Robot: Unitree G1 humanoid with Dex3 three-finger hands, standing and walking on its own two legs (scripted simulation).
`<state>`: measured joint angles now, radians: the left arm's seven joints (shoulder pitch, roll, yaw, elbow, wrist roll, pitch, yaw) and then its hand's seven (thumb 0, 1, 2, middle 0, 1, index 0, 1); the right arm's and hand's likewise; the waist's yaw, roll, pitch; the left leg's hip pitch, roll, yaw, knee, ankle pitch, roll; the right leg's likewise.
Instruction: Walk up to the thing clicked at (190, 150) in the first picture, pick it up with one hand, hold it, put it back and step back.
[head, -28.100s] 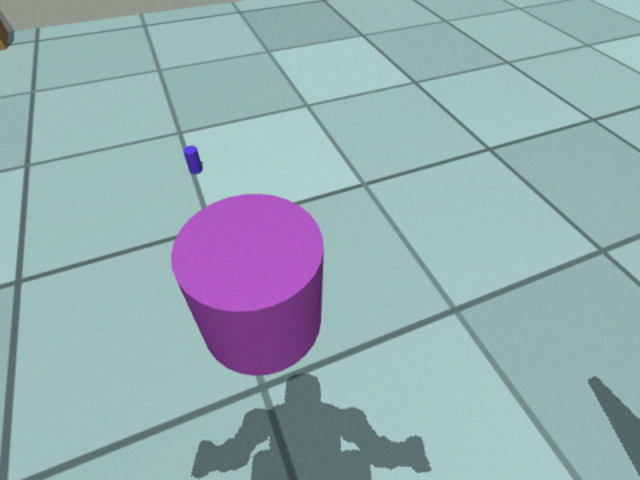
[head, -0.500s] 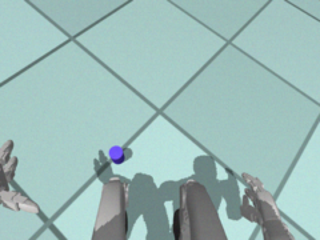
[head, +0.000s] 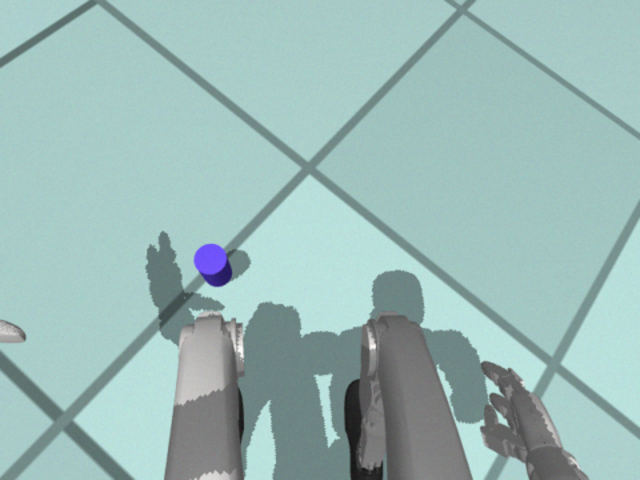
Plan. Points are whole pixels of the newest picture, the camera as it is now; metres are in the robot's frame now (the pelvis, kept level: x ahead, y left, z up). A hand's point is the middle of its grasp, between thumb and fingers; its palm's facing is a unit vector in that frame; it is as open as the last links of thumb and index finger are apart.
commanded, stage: go down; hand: left
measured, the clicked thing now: (214, 266) +0.44 +0.18 -0.40
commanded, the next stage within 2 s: approach in 1.10 s
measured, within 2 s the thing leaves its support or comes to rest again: neither
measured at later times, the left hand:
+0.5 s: hand out of the picture +0.35 +0.38 -0.07, palm faces +0.12 -0.99 -0.10, open 17.4 cm
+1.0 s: hand out of the picture +0.37 +0.38 -0.08, palm faces +0.11 -0.99 -0.08, open 17.6 cm
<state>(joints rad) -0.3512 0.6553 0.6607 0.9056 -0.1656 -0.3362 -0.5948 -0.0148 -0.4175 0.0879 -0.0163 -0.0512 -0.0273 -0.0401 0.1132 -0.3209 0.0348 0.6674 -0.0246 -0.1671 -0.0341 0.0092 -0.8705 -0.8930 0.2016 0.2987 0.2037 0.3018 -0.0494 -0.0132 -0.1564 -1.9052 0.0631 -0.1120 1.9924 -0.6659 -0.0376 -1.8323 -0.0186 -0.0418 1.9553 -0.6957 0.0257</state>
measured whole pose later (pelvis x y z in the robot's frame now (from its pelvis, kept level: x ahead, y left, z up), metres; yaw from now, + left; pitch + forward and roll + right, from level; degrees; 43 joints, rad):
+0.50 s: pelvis -0.01 +0.00 -0.06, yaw -1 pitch +31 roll -5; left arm -0.48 0.74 0.71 0.97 -0.17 -0.35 -0.67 -0.02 -0.51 0.08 -0.02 -0.08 -0.04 -0.06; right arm 0.10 -0.34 0.06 0.67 -0.04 -0.17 -0.01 0.01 -0.88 -0.90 0.20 0.30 0.20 0.30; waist -0.06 -0.03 -0.13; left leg -2.06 0.05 -0.13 2.17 -0.67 -0.04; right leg -1.98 -0.01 -0.04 2.13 -0.70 0.03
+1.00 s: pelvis -0.01 +0.00 -0.08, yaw -2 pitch +31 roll -6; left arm -0.54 0.80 0.76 1.01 -0.19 -0.36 -0.71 -0.02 -0.57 0.06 -0.03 -0.08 -0.05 -0.06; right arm 0.12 -0.35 0.08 0.70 -0.04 -0.16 0.00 0.01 -0.89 -0.90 0.20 0.30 0.20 0.30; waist -0.08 -0.03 -0.11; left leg -2.13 0.05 -0.14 2.25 -0.67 -0.04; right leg -2.05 -0.01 -0.04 2.21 -0.71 0.03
